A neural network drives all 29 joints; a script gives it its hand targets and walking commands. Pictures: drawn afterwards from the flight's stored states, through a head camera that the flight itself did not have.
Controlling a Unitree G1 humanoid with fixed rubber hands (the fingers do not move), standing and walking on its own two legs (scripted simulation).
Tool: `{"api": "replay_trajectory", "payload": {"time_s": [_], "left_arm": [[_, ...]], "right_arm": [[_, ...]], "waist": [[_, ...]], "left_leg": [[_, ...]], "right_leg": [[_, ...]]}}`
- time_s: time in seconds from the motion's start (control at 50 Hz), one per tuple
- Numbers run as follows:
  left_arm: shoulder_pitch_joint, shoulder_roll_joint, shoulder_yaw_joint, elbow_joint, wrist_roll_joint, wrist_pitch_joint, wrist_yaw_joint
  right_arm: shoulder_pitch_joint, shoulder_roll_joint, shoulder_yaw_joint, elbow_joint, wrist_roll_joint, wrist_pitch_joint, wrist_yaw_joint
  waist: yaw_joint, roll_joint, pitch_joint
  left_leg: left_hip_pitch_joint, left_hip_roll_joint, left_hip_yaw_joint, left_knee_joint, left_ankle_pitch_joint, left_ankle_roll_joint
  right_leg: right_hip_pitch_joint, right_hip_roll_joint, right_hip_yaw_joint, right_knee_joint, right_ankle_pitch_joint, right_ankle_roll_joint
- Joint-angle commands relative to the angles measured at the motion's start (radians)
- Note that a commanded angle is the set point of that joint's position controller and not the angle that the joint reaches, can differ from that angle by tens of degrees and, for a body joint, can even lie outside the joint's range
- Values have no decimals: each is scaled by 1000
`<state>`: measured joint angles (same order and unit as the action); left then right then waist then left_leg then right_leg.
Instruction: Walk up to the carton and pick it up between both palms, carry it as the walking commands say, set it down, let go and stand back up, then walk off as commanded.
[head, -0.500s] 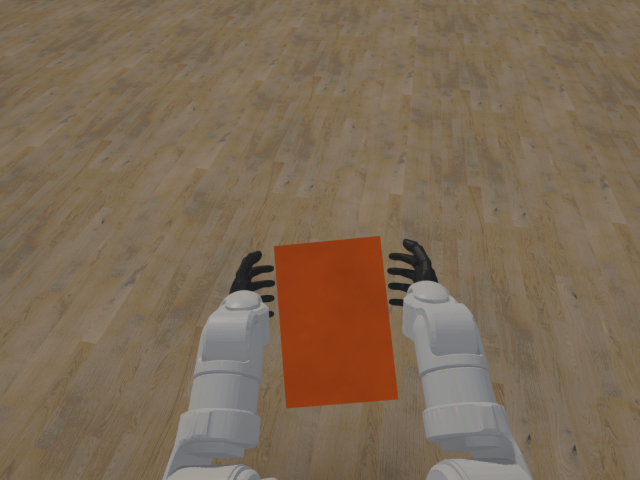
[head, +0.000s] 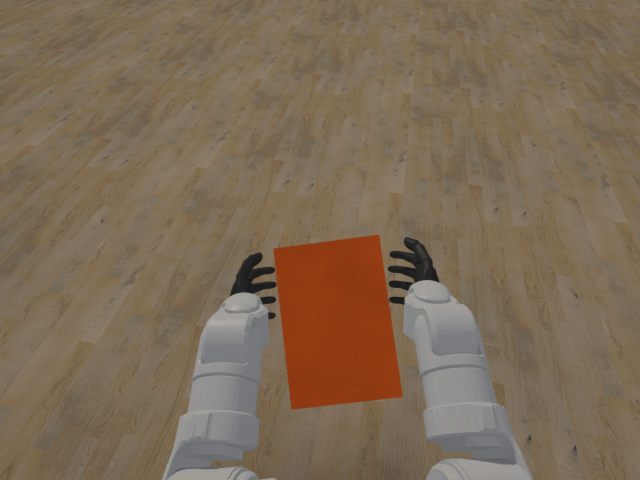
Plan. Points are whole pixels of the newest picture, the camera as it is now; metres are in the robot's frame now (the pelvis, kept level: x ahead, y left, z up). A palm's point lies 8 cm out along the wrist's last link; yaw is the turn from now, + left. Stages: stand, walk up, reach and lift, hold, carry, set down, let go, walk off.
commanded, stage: carry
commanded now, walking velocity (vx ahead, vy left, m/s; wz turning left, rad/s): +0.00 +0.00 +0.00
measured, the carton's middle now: (337, 315) +0.37 +0.00 -0.06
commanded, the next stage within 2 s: hold in 0.42 s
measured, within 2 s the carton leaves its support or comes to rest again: neither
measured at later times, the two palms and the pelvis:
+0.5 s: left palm (246, 307) +0.32 +0.12 +0.05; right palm (425, 293) +0.33 -0.11 +0.06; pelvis +0.00 +0.00 +0.00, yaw +0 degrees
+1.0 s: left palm (254, 328) +0.30 +0.11 +0.03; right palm (435, 315) +0.31 -0.12 +0.04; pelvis -0.03 -0.01 -0.01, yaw +0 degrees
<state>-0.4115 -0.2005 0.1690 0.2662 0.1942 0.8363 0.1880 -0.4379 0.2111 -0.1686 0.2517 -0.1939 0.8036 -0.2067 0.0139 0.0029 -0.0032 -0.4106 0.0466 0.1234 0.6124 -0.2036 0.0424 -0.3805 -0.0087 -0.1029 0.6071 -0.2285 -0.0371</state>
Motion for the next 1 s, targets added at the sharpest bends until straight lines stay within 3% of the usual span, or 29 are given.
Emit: {"api": "replay_trajectory", "payload": {"time_s": [0.0,0.08,0.1,0.12,0.14,0.18,0.2,0.22,0.26,0.28,0.3,0.34,0.38,0.4,0.42,0.44,0.48,0.52,0.62,0.66,0.74,0.76,0.78,0.8,0.82,0.84,0.86,0.92,0.98], "left_arm": [[-555,-973,-509,-94,-289,-74,-256],[-554,-955,-525,-198,-321,-63,-240],[-557,-919,-494,-70,-265,-67,-251],[-580,-944,-514,-177,-311,-71,-247],[-564,-927,-487,-65,-265,-79,-256],[-573,-925,-488,-76,-258,-82,-255],[-573,-952,-516,-179,-305,-77,-241],[-517,-931,-487,-7,-245,-76,-259],[-583,-962,-539,-215,-323,-84,-245],[-540,-909,-487,-33,-235,-91,-259],[-560,-945,-518,-88,-269,-93,-258],[-607,-947,-529,-144,-300,-94,-257],[-544,-949,-516,-85,-279,-92,-265],[-568,-942,-514,-81,-269,-95,-267],[-443,-1021,-477,-21,-214,-124,-307],[-464,-1056,-516,-48,-223,-135,-321],[-495,-1084,-525,-23,-226,-142,-333],[-573,-1070,-486,-16,-209,-149,-339],[-702,-1070,-440,46,-181,-157,-346],[-754,-1103,-450,79,-197,-170,-352],[-804,-1137,-411,143,-190,-188,-351],[-615,-1249,-369,268,-159,-190,-369],[-722,-1248,-388,222,-176,-213,-380],[-745,-1208,-313,285,-149,-221,-376],[-788,-1184,-257,323,-116,-231,-374],[-868,-1208,-292,280,-145,-253,-373],[-882,-1207,-280,304,-131,-268,-370],[-916,-1132,-163,378,-57,-298,-354],[-911,-1111,-123,481,-39,-320,-355]], "right_arm": [[-448,959,462,-43,263,-32,262],[-398,970,462,-77,283,-14,248],[-386,923,408,52,221,-22,262],[-372,977,450,-16,269,-16,255],[-380,949,424,68,230,-28,269],[-401,945,425,58,239,-34,271],[-450,962,484,-98,298,-33,259],[-356,920,410,87,203,-32,268],[-405,977,472,-89,294,-33,260],[-371,924,408,113,207,-41,275],[-380,949,434,43,234,-45,271],[-373,968,449,11,248,-43,263],[-383,956,463,7,240,-42,270],[-347,977,443,91,224,-38,275],[-161,1082,435,130,130,-93,304],[-228,1076,453,57,153,-119,317],[-365,1087,521,-34,184,-131,332],[-431,1079,498,30,186,-128,345],[-467,1060,385,195,153,-131,359],[-553,1055,402,161,158,-151,363],[-668,1048,408,155,173,-181,369],[-685,1209,375,202,110,-179,383],[-679,1205,327,243,92,-187,383],[-712,1189,271,321,63,-194,388],[-755,1161,221,397,53,-213,389],[-713,1159,167,428,20,-222,388],[-740,1124,133,434,6,-242,389],[-813,1128,80,547,-22,-274,392],[-825,1030,-4,573,-66,-312,373]], "waist": [[-10,15,-496],[-9,-14,-497],[-8,28,-495],[-8,-2,-493],[-7,10,-492],[-7,36,-466],[-8,-13,-459],[-9,25,-472],[-6,14,-491],[-7,20,-482],[-9,46,-497],[-11,-19,-490],[-10,-41,-522],[-10,2,-511],[-100,-104,-503],[-110,-27,-567],[-87,-72,-617],[-55,-42,-569],[-94,14,-466],[-105,-42,-468],[-93,7,-473],[26,-11,-377],[-25,46,-399],[-17,-12,-311],[0,37,-287],[-81,8,-287],[-77,56,-355],[-5,40,-272],[-64,61,-258]], "left_leg": [[160,66,-124,-123,-15,41],[167,67,-126,-119,30,44],[164,73,-133,-143,17,41],[152,70,-125,-146,-17,41],[160,63,-129,-148,-23,43],[135,79,-139,-165,-49,39],[127,73,-126,-142,-28,37],[143,69,-122,-146,-11,36],[167,73,-123,-148,-9,33],[156,77,-127,-149,22,33],[148,78,-141,-157,-8,36],[152,61,-111,-121,3,31],[165,57,-99,-112,24,30],[173,50,-107,-114,31,34],[377,-107,-252,-83,211,12],[368,-103,-260,-77,283,-1],[373,-110,-266,-73,315,-1],[344,-111,-265,-82,219,3],[291,-112,-287,-112,-17,4],[323,-119,-298,-109,-61,1],[330,-122,-306,-110,-109,2],[240,-88,-302,-158,-280,7],[186,-80,-295,-165,-334,4],[179,-71,-313,-166,-390,11],[196,-97,-274,-135,-414,-1],[192,-67,-321,-154,-431,6],[193,-64,-315,-162,-411,-8],[187,-80,-284,-125,-426,4],[157,-76,-278,-125,-388,-5]], "right_leg": [[135,-110,168,-178,-17,3],[135,-117,166,-181,13,-1],[129,-104,147,-156,-32,3],[125,-109,155,-176,-53,-1],[122,-108,152,-180,-56,3],[118,-101,161,-155,-58,-1],[125,-100,156,-173,-36,8],[121,-103,150,-168,-30,6],[115,-103,149,-164,-36,7],[115,-97,150,-164,-9,9],[134,-86,147,-154,-28,12],[138,-110,171,-177,1,0],[161,-126,177,-183,41,-3],[141,-132,186,-185,39,-7],[166,57,246,-111,273,30],[224,74,246,-77,379,35],[276,85,244,-48,428,45],[248,79,245,-59,283,33],[173,66,259,-85,48,0],[138,68,251,-94,-16,-2],[124,64,251,-84,-47,-14],[171,68,229,-108,-205,-28],[215,79,224,-89,-224,-26],[156,77,218,-80,-273,-20],[108,57,249,-108,-364,-42],[114,81,212,-59,-259,-22],[145,82,206,-50,-218,-22],[95,60,239,-57,-319,-28],[148,64,234,-40,-241,-24]]}}
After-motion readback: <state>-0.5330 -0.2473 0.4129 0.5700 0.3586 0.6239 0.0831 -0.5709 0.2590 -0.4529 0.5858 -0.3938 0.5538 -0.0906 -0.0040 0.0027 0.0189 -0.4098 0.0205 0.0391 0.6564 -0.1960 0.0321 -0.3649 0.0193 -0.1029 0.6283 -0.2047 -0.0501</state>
